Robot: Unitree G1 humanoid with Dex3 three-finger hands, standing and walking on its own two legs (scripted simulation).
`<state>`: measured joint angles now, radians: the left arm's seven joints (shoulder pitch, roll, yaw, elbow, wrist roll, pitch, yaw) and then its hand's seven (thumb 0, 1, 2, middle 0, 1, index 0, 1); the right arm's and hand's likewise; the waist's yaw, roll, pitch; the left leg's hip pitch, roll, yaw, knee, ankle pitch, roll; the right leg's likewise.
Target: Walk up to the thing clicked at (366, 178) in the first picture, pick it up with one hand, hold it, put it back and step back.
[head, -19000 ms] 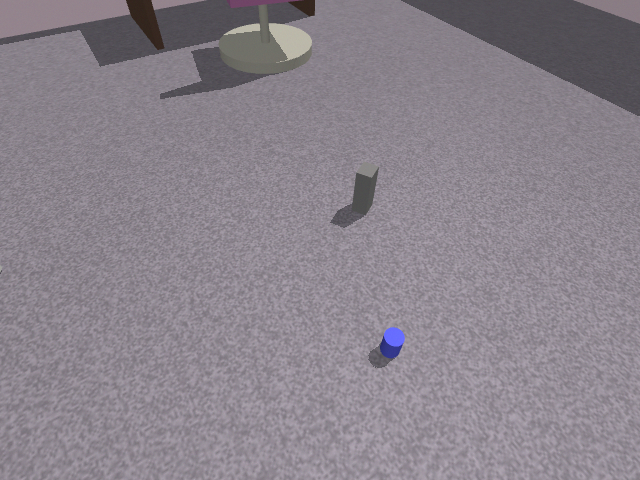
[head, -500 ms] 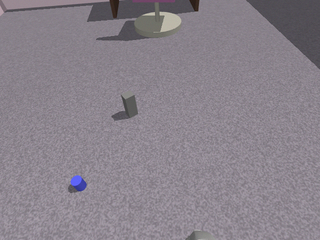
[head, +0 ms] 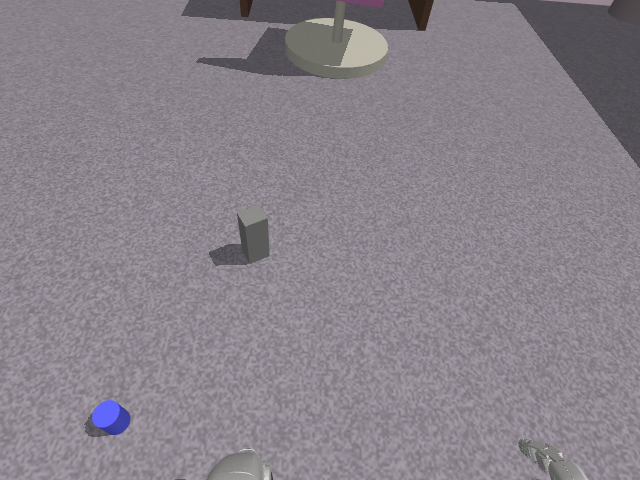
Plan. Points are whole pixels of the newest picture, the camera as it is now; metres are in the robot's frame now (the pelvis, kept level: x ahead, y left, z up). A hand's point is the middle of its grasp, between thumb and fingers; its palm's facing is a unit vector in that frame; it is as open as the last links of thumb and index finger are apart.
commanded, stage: walk up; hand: left
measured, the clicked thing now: (254, 235) +0.93 +0.21 -0.64
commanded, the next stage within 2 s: none
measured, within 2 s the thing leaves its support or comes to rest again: neither
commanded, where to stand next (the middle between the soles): +0.59 -0.03 m, yaw +0 degrees
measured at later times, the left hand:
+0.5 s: hand (180, 357) +0.28 +0.21 -0.10, palm faces -0.02 -0.90 -0.44, open 7.4 cm
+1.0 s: hand (178, 317) +0.37 +0.24 -0.14, palm faces +0.03 -0.93 -0.37, open 7.4 cm
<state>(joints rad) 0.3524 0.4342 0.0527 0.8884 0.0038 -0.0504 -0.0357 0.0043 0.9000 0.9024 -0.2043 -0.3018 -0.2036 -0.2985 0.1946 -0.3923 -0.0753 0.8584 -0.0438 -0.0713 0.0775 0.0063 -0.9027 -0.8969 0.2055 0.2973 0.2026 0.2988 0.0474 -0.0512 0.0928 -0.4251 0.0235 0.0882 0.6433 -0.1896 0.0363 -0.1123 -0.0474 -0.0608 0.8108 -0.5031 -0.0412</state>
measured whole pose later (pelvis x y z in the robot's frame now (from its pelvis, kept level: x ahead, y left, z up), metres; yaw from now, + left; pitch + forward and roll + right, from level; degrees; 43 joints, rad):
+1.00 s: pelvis +0.37 -0.04 +0.00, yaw +3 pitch -3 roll -1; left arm 0.37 0.42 0.05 0.88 0.01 -0.06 -0.02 0.00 0.90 0.90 -0.20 -0.30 -0.20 -0.30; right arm 0.23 -0.41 -0.07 0.83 -0.03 -0.06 0.07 0.01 -0.90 -0.90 0.21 0.30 0.20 0.30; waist 0.03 -0.02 0.10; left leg -0.37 0.03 0.04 0.64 -0.22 0.02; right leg -0.19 -0.06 -0.07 0.88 -0.50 -0.03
